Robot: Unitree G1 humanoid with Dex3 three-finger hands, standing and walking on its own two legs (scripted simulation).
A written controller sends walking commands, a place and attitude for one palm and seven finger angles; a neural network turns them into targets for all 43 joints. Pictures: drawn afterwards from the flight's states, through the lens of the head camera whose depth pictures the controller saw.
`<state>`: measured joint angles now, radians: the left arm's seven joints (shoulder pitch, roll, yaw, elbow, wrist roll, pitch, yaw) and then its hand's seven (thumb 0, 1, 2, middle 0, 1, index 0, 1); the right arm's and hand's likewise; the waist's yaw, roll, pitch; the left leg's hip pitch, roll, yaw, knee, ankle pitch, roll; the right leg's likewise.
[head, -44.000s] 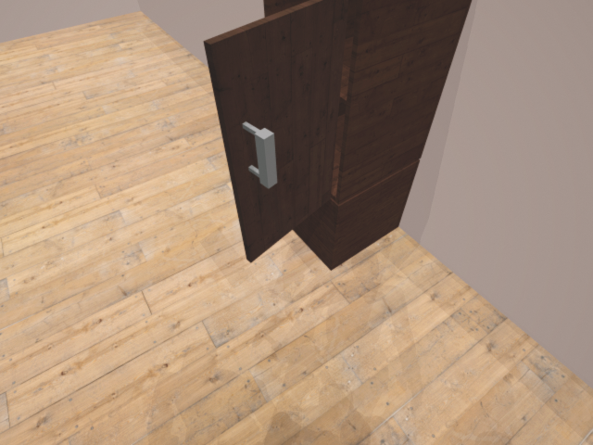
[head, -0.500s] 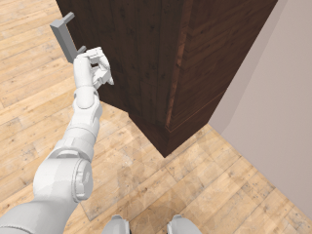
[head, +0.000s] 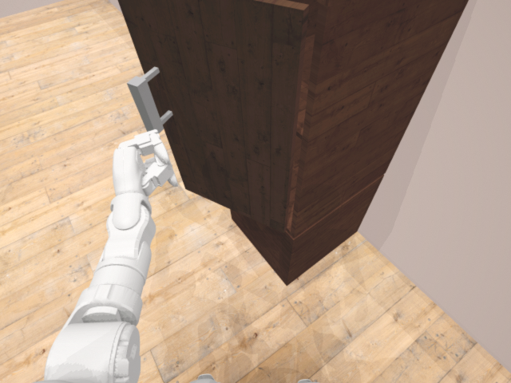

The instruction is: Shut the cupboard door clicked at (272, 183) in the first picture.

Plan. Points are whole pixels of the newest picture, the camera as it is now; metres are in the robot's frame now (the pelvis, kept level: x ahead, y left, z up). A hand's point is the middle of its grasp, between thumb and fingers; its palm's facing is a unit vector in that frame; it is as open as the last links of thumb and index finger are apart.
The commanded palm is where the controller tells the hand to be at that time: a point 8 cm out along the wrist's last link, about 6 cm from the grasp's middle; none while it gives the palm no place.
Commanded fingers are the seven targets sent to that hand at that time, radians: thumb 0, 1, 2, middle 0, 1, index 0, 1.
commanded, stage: draw the hand back to the body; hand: left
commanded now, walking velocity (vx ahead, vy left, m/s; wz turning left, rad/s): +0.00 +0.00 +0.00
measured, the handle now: (154, 101) +0.65 +0.19 +0.07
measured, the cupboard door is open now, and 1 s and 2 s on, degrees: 25 25 25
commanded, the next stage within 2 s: step back with the hand held close in 1.32 s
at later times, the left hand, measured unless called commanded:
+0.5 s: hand (74, 233) +0.29 +0.21 +0.15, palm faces +0.17 -0.96 -0.22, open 3.3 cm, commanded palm +0.25 +0.26 +0.17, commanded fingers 0.00 0.90 0.90 -0.78 -0.93 -0.78 -0.93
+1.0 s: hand out of the picture +0.19 +0.29 +0.21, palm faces +0.49 -0.76 -0.44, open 6.6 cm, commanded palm +0.14 +0.32 +0.22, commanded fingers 0.00 0.90 0.90 -0.20 -0.30 -0.20 -0.30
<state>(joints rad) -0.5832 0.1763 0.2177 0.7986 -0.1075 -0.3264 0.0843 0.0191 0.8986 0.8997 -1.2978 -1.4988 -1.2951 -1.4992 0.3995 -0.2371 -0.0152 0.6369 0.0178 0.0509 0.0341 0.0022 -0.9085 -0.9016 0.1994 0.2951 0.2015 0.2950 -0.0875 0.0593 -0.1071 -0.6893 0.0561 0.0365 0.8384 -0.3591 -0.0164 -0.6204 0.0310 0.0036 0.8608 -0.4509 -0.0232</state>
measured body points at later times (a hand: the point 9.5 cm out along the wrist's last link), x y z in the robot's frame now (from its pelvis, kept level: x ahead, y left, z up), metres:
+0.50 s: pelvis +0.00 +0.02 +0.04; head -0.02 +0.00 +0.49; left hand +0.28 +0.26 +0.16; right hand +0.21 -0.20 -0.04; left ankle +0.03 +0.13 -0.70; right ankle -0.02 -0.10 -0.70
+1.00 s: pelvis +0.02 +0.02 +0.05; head -0.01 -0.02 +0.49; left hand +0.15 +0.33 +0.23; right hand +0.20 -0.20 -0.05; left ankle +0.03 +0.13 -0.70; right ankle -0.02 -0.10 -0.70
